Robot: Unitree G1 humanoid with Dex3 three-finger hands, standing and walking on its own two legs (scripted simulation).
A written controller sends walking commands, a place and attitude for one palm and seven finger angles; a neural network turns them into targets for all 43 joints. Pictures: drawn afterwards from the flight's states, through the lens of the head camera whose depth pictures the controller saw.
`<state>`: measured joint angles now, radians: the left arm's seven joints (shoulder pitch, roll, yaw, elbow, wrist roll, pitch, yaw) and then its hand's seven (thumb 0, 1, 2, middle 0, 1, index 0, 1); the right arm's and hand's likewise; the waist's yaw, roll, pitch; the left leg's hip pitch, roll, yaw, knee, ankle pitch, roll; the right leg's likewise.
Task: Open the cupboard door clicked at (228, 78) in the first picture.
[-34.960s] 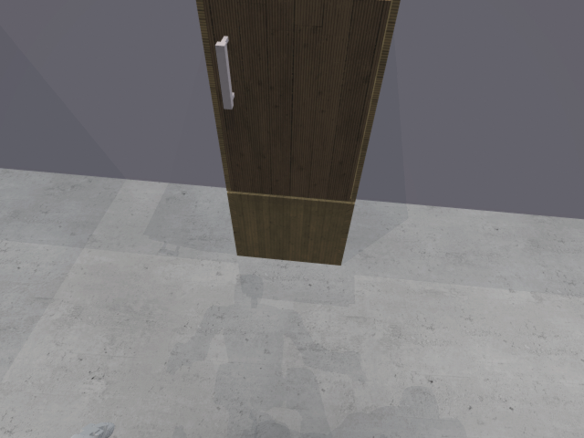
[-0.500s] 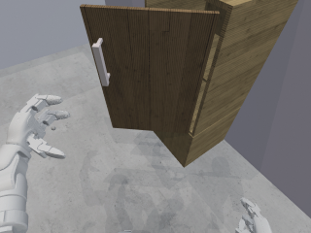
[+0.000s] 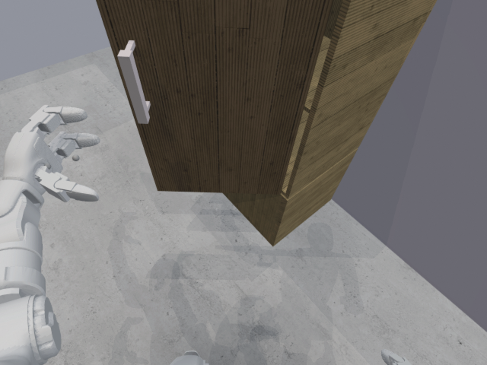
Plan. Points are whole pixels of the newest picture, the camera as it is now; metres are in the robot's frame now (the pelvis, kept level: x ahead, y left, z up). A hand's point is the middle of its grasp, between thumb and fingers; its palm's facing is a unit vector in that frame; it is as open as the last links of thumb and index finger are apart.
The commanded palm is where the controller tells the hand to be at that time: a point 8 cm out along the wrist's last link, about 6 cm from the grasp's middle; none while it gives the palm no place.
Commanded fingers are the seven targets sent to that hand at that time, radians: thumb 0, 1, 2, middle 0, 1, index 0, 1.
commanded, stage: move the hooked fingers beside the handle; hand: left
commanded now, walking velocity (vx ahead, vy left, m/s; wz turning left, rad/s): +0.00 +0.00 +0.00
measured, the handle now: (137, 84) +0.61 +0.23 +0.10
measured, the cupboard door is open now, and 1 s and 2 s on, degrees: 50 50 50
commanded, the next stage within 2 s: slide the fingers in behind the handle in 1.68 s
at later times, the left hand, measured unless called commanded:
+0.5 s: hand (88, 121) +0.48 +0.28 +0.11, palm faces +0.01 -1.00 +0.02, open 14.0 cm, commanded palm +0.48 +0.33 +0.10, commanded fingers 0.00 -0.50 0.30 -0.30 -1.20 -0.30 -1.20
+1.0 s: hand (100, 93) +0.56 +0.29 +0.11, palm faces +0.02 -1.00 +0.02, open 14.0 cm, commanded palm +0.55 +0.33 +0.10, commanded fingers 0.00 -0.50 0.30 -0.30 -1.20 -0.30 -1.20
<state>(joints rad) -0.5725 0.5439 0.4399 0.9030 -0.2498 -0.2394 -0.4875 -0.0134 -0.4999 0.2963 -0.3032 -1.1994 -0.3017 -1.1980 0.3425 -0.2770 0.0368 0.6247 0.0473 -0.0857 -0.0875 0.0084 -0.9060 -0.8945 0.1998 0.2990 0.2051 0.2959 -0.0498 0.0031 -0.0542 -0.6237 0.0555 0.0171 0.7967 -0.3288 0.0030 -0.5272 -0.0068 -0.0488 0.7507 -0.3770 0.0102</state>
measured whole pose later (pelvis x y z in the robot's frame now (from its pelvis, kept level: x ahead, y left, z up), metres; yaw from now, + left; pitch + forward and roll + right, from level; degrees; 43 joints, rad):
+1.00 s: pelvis +0.01 +0.01 -0.02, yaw -3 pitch +23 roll -5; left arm -1.14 0.93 0.54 1.36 -0.03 -0.23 -0.48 -0.01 -0.50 0.30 -0.30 -1.20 -0.30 -1.20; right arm 0.44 -0.28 0.08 0.59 0.00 0.07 -0.07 0.00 -0.91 -0.89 0.20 0.30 0.21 0.30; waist -0.24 0.02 -0.06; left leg -0.96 0.10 0.01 0.96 -0.40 0.02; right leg -0.84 0.03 -0.04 0.84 -0.40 0.03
